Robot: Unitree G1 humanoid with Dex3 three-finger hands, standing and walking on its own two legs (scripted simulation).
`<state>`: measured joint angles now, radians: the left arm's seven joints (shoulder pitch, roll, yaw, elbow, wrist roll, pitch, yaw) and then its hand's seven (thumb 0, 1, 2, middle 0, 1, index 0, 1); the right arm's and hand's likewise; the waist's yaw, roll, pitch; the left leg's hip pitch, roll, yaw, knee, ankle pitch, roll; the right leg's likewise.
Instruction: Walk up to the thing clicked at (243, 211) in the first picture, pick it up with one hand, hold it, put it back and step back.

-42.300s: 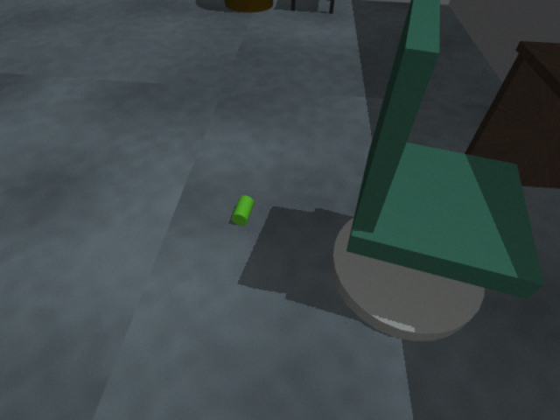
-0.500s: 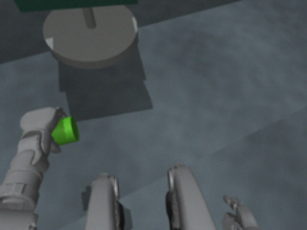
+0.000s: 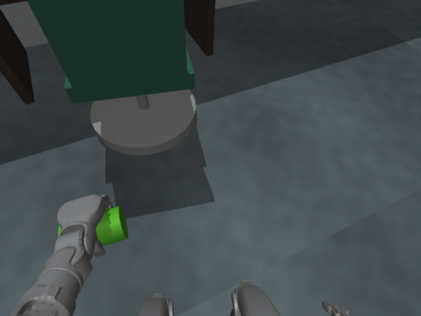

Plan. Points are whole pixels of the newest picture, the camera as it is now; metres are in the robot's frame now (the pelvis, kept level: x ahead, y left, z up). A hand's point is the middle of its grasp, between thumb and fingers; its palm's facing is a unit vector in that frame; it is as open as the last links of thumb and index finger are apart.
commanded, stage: lift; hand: left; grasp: from above
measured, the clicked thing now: (95, 230) +0.34 +0.23 -0.11
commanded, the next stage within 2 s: hold in 0.24 s
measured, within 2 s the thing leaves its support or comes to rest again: neither
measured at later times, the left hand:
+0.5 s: hand (81, 209) +0.35 +0.23 -0.02, palm faces -0.44 -0.11 -0.89, open 10.3 cm
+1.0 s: hand (74, 205) +0.35 +0.23 +0.01, palm faces -0.43 -0.09 -0.90, open 10.3 cm
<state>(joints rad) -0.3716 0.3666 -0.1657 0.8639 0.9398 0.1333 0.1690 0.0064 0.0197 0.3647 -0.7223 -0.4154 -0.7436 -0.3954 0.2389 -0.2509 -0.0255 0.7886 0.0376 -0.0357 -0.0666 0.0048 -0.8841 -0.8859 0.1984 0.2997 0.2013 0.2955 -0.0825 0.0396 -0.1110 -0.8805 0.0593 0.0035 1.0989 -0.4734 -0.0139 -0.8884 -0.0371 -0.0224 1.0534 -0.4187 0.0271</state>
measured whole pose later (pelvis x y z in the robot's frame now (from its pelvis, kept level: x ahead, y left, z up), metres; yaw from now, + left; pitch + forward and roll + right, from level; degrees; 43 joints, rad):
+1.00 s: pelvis +0.04 +0.00 +0.07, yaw -1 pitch +4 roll +0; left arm -0.30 0.34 -0.20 0.81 0.98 0.11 0.10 0.00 -0.03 0.50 -0.68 -0.50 -0.70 -0.49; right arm 0.25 -0.27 -0.06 0.74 0.04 0.03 0.00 0.01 -0.89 -0.89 0.20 0.30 0.20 0.30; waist -0.02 0.05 -0.05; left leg -0.35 0.04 0.05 0.60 -0.32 -0.01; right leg -0.38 -0.04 0.00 0.57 -0.27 0.03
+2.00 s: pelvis +0.02 +0.00 +0.08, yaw -1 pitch +0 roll +0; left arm -0.25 0.35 -0.22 0.68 0.98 0.11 0.00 0.00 -0.03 0.50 -0.66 -0.56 -0.68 -0.55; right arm 0.20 -0.26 -0.03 0.71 0.05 0.04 -0.01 0.01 -0.91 -0.89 0.20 0.30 0.20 0.30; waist 0.01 0.05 -0.01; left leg -0.25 0.04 0.05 0.50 -0.25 -0.01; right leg -0.29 -0.04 0.00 0.49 -0.21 0.03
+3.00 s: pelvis -0.01 +0.00 -0.04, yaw +0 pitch +24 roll -1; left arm -0.63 0.36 -0.09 1.27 1.12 0.03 0.43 0.00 -0.03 0.47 -0.69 -0.52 -0.70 -0.51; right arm 0.28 -0.28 -0.07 0.76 -0.02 0.00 0.00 0.00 -0.88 -0.88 0.20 0.30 0.20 0.29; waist -0.13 0.01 -0.16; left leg -1.16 0.06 0.00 1.27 -0.52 -0.01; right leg -1.17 -0.04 -0.01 1.22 -0.46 0.04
